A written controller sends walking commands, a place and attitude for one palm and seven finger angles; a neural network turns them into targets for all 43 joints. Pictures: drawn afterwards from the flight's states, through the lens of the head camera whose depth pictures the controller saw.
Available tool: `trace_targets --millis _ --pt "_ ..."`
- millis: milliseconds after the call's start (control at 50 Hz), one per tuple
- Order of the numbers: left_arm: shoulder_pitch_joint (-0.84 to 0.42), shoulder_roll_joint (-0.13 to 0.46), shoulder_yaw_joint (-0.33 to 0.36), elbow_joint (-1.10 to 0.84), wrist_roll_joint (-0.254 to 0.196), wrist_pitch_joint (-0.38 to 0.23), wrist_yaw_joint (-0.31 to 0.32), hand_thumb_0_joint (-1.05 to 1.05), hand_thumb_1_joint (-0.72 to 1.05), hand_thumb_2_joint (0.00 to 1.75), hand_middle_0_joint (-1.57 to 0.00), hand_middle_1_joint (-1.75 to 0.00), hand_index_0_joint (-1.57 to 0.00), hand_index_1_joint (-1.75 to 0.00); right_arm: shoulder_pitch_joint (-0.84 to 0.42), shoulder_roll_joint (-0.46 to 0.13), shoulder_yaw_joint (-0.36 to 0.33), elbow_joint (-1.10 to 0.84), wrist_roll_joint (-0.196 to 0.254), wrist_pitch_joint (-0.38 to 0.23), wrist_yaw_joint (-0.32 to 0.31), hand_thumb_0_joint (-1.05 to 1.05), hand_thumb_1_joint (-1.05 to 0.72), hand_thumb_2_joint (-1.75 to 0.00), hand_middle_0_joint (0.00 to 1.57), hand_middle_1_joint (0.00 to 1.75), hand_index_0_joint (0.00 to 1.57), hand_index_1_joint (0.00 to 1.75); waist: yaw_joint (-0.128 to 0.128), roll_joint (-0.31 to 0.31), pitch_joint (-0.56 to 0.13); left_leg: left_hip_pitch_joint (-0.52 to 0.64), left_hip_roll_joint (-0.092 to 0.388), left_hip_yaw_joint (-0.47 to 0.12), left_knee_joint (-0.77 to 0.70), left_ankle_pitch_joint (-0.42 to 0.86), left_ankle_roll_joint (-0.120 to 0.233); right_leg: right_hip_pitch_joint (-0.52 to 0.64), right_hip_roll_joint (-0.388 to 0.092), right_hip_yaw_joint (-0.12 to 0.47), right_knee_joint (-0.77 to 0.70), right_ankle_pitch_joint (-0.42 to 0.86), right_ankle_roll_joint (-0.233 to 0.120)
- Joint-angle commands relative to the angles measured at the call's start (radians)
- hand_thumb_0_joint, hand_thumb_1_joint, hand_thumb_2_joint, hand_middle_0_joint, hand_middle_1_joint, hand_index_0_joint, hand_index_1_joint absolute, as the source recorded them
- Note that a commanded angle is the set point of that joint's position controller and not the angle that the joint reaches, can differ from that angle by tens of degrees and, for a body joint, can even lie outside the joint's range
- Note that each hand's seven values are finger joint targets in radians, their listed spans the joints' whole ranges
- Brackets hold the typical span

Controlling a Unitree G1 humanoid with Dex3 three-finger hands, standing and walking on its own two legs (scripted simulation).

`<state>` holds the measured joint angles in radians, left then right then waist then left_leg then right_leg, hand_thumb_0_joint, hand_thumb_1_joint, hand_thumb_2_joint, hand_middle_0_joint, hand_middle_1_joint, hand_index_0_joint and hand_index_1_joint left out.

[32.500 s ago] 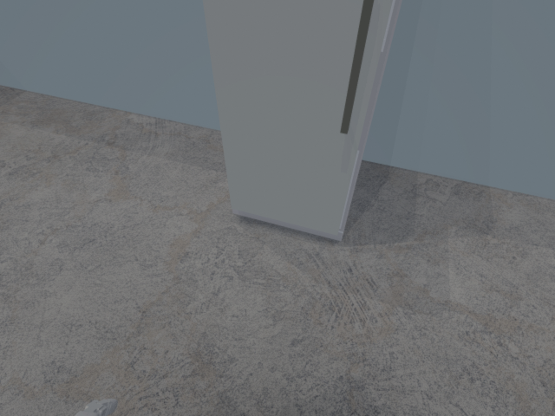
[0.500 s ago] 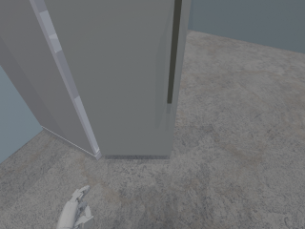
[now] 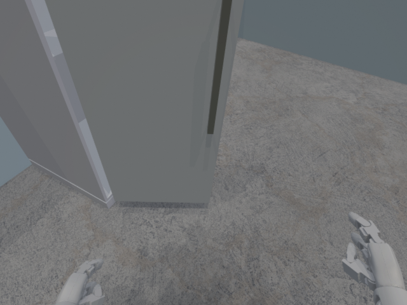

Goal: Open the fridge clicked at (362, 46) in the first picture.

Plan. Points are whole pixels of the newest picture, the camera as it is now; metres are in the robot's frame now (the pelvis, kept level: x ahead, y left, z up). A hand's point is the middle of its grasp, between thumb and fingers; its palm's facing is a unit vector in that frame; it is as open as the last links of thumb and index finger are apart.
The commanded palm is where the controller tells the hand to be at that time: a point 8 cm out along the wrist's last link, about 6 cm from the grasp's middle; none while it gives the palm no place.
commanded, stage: let the arm hang, fingers relaxed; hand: right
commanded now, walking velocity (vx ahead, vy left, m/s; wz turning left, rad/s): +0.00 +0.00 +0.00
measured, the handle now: (217, 68) +0.72 +0.00 +0.12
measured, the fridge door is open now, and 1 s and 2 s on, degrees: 61 61 61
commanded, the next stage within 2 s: look to check the result in 0.98 s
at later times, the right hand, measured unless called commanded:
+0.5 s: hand out of the picture -0.06 -0.20 -0.16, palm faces +0.01 +0.98 -0.21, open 7.3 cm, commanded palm none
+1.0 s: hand out of the picture +0.02 -0.19 -0.16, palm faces +0.00 +0.98 -0.18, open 7.3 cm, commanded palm none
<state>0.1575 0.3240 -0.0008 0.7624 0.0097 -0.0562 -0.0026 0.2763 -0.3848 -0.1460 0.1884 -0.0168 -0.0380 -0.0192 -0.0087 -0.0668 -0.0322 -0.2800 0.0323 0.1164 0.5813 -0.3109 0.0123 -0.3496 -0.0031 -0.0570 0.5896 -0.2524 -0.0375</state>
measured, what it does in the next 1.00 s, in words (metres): stands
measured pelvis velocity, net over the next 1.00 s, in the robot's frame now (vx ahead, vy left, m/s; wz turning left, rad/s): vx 0.00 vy -0.01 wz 0.01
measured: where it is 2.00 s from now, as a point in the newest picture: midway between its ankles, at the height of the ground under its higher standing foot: outside the picture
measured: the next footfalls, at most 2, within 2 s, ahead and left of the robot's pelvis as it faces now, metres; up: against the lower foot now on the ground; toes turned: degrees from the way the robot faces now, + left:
none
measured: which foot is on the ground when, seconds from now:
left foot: down 0.00-1.00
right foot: down 0.00-1.00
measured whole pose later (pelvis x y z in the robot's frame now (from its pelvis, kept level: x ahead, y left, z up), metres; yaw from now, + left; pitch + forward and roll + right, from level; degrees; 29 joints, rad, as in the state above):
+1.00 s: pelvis +0.00 -0.01 +0.01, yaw +1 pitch -1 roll +0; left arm 0.25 0.16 0.00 1.12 0.02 0.01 0.03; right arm 0.23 -0.17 -0.01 1.13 -0.02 0.00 -0.02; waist 0.01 0.00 0.03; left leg -0.17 0.04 0.10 0.41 -0.22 -0.01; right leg -0.23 0.02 -0.07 0.41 -0.17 -0.05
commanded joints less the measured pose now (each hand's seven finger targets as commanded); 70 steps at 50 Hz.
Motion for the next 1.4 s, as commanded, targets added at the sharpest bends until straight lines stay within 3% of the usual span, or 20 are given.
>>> trace_targets --millis 0,60,100,160,180,240,260,300,500,660,860,1100,1260,1380 --pt "-0.028 0.147 0.044 -0.038 0.011 0.016 0.001 0.00 0.90 0.90 -0.20 -0.30 -0.20 -0.30 -0.021 -0.068 0.070 0.286 -0.013 0.028 0.020 0.00 -0.90 -0.90 0.20 0.30 0.20 0.30 0.008 0.206 -0.047 0.079 0.097 -0.132 -0.091 0.101 0.046 -0.029 -0.122 0.175 -0.122 0.187 -0.023" --pt "-0.007 0.088 0.024 0.037 0.019 0.051 0.001 0.00 0.90 0.90 -0.20 -0.30 -0.20 -0.30 -0.085 -0.050 0.103 0.472 -0.008 0.041 0.013 0.00 -0.90 -0.90 0.20 0.30 0.20 0.30 0.030 0.167 -0.003 -0.013 0.142 -0.172 -0.194 0.001 0.065 0.054 -0.071 0.119 -0.101 0.088 0.004" --pt "0.013 0.054 0.015 0.081 0.022 0.063 0.004 0.00 0.90 0.90 -0.20 -0.30 -0.20 -0.30 -0.092 -0.027 0.116 0.565 -0.005 0.043 0.008 0.00 -0.90 -0.90 0.20 0.30 0.20 0.30 0.035 0.078 0.003 -0.015 0.128 -0.164 -0.212 -0.033 0.056 0.082 -0.077 0.119 -0.133 0.087 0.007" --pt "0.023 0.032 0.011 0.146 0.020 0.063 0.013 0.00 0.90 0.90 -0.20 -0.30 -0.20 -0.30 -0.053 -0.005 0.121 0.690 0.000 0.041 0.007 0.00 -0.90 -0.90 0.20 0.30 0.20 0.30 0.019 -0.049 0.016 0.046 0.098 -0.159 -0.224 -0.037 0.040 0.043 -0.089 0.135 -0.205 0.023 0.006" --pt "0.030 0.031 0.012 0.160 0.017 0.064 0.017 0.00 0.90 0.90 -0.20 -0.30 -0.20 -0.30 -0.037 -0.003 0.120 0.722 0.000 0.039 0.005 0.00 -0.90 -0.90 0.20 0.30 0.20 0.30 0.015 -0.032 0.020 0.058 0.094 -0.155 -0.237 -0.028 0.040 0.045 -0.090 0.138 -0.207 0.023 0.008" --pt "0.068 0.003 0.017 0.216 0.016 0.062 0.026 0.00 0.90 0.90 -0.20 -0.30 -0.20 -0.30 -0.010 0.029 0.115 0.804 0.004 0.034 0.004 0.00 -0.90 -0.90 0.20 0.30 0.20 0.30 0.014 -0.070 0.021 0.085 0.099 -0.154 -0.262 -0.018 0.048 0.040 -0.091 0.130 -0.221 -0.011 0.008" --pt "0.080 -0.001 0.017 0.233 0.015 0.061 0.028 0.00 0.90 0.90 -0.20 -0.30 -0.20 -0.30 0.001 0.033 0.117 0.824 0.004 0.032 0.004 0.00 -0.90 -0.90 0.20 0.30 0.20 0.30 0.015 -0.064 0.015 0.087 0.099 -0.151 -0.269 -0.013 0.050 0.050 -0.091 0.129 -0.222 -0.010 0.006" --pt "0.114 -0.011 0.022 0.255 0.011 0.061 0.032 0.00 0.90 0.90 -0.20 -0.30 -0.20 -0.30 0.007 0.048 0.119 0.859 0.004 0.030 0.002 0.00 -0.90 -0.90 0.20 0.30 0.20 0.30 0.020 0.007 0.019 0.085 0.099 -0.137 -0.277 0.002 0.047 0.070 -0.096 0.125 -0.218 0.018 0.005" --pt "0.172 -0.058 0.027 0.320 0.011 0.064 0.037 0.00 0.90 0.90 -0.20 -0.30 -0.20 -0.30 0.063 0.098 0.126 0.936 0.002 0.036 -0.008 0.00 -0.90 -0.90 0.20 0.30 0.20 0.30 0.015 0.067 0.087 0.055 0.080 -0.108 -0.260 -0.022 0.035 0.054 -0.103 0.135 -0.274 -0.039 -0.007" --pt "0.162 -0.068 0.026 0.332 0.014 0.058 0.035 0.00 0.90 0.90 -0.20 -0.30 -0.20 -0.30 0.053 0.112 0.123 0.926 -0.001 0.037 -0.011 0.00 -0.90 -0.90 0.20 0.30 0.20 0.30 0.010 0.064 0.115 0.058 0.071 -0.104 -0.235 0.009 0.023 0.035 -0.105 0.147 -0.310 -0.049 -0.008" --pt "0.135 -0.069 0.022 0.334 0.012 0.049 0.034 0.00 0.90 0.90 -0.20 -0.30 -0.20 -0.30 0.028 0.112 0.121 0.919 0.001 0.029 -0.012 0.00 -0.90 -0.90 0.20 0.30 0.20 0.30 0.011 0.036 0.083 0.086 0.085 -0.110 -0.245 0.076 0.021 0.090 -0.099 0.128 -0.291 0.076 -0.003" --pt "0.129 -0.066 0.021 0.342 0.008 0.049 0.036 0.00 0.90 0.90 -0.20 -0.30 -0.20 -0.30 0.026 0.108 0.124 0.931 0.003 0.023 -0.012 0.00 -0.90 -0.90 0.20 0.30 0.20 0.30 0.017 0.066 0.060 0.101 0.093 -0.110 -0.263 0.113 0.020 0.142 -0.102 0.113 -0.269 0.154 -0.001" --pt "0.126 -0.068 0.017 0.352 0.007 0.053 0.038 0.00 0.90 0.90 -0.20 -0.30 -0.20 -0.30 0.033 0.115 0.129 0.944 0.005 0.027 -0.012 0.00 -0.90 -0.90 0.20 0.30 0.20 0.30 0.017 0.049 0.098 0.090 0.089 -0.109 -0.275 0.087 0.019 0.137 -0.101 0.115 -0.282 0.120 0.001" --pt "0.128 -0.068 0.016 0.353 0.005 0.051 0.039 0.00 0.90 0.90 -0.20 -0.30 -0.20 -0.30 0.047 0.116 0.130 0.949 0.004 0.025 -0.014 0.00 -0.90 -0.90 0.20 0.30 0.20 0.30 0.014 0.068 0.083 0.097 0.089 -0.106 -0.275 0.109 0.020 0.156 -0.101 0.112 -0.272 0.154 -0.002"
